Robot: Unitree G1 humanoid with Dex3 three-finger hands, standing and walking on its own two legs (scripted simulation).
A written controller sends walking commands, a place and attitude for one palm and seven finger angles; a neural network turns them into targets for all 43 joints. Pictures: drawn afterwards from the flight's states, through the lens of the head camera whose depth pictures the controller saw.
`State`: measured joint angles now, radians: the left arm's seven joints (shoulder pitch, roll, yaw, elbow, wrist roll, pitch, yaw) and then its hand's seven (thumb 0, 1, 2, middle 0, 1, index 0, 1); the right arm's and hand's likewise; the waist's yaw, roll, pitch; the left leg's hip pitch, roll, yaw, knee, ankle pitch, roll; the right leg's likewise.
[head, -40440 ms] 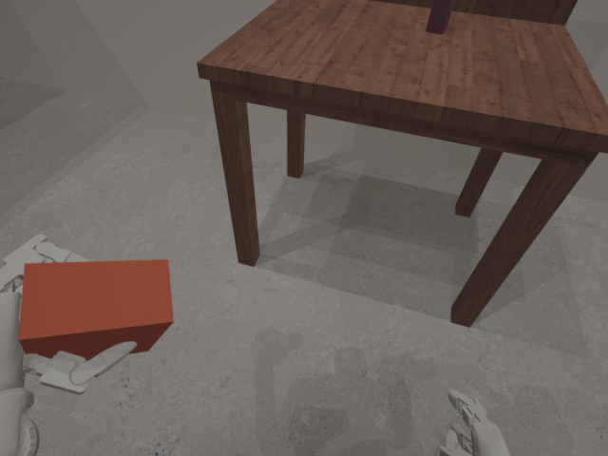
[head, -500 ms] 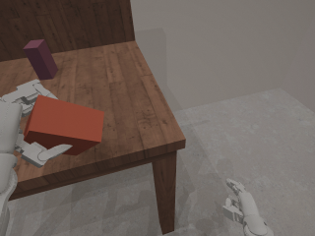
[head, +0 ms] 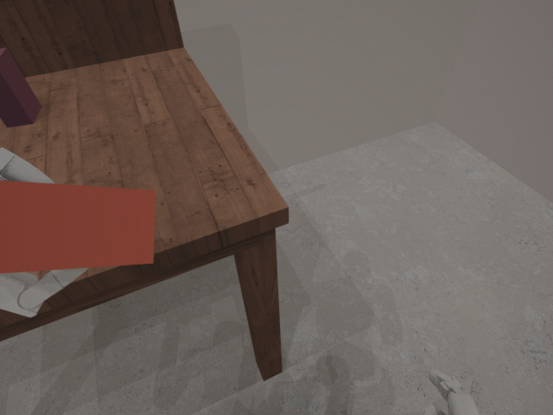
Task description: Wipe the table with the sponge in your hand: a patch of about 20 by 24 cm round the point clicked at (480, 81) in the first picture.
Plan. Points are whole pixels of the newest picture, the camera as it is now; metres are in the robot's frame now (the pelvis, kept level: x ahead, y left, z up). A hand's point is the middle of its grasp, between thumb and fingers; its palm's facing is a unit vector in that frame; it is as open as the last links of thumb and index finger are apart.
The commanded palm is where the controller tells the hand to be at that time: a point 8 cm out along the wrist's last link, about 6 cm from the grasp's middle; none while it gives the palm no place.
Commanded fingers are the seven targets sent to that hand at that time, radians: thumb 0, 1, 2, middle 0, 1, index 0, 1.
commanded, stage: step back with the hand held close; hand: left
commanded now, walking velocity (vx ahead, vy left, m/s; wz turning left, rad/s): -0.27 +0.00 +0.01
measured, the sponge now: (89, 224) +0.24 +0.17 +0.25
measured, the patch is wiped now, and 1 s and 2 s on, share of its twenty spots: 0.90 0.90 0.90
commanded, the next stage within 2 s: stop stepping back and stand still in 0.38 s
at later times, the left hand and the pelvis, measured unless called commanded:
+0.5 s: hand out of the picture +0.02 +0.29 +0.30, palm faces +0.61 -0.77 -0.19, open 9.8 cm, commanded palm -0.03 +0.32 +0.31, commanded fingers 0.00 0.10 1.30 -1.20 -1.60 -1.20 -1.60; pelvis -0.17 +0.03 -0.02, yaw +4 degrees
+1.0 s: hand out of the picture -0.05 +0.26 +0.29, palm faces +0.44 -0.83 -0.34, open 9.8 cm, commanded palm -0.10 +0.33 +0.31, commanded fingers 0.00 0.10 1.30 -1.20 -1.60 -1.20 -1.60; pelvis -0.27 +0.05 +0.00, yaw -2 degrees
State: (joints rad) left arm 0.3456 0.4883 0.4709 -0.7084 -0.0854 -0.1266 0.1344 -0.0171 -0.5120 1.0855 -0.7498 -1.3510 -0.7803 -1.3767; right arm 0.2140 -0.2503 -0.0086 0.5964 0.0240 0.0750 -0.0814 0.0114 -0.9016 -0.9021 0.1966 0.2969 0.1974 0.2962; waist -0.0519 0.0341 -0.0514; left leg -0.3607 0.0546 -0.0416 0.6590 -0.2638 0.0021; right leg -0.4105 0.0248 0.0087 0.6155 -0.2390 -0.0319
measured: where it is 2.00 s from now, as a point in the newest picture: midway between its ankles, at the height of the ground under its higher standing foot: outside the picture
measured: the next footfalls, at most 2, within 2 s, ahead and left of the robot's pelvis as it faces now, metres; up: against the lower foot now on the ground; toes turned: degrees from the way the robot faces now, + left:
right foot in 0.50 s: -0.18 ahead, -0.07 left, +0.00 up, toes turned +3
left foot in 0.72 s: -0.17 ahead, +0.19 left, +0.00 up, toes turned +2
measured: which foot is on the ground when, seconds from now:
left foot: down 0.00-0.50, up 0.52-0.70, down 0.72-0.94, up 0.96-1.00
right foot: down 0.00-0.28, up 0.30-0.48, down 0.50-0.72, up 0.74-0.94, down 0.96-1.00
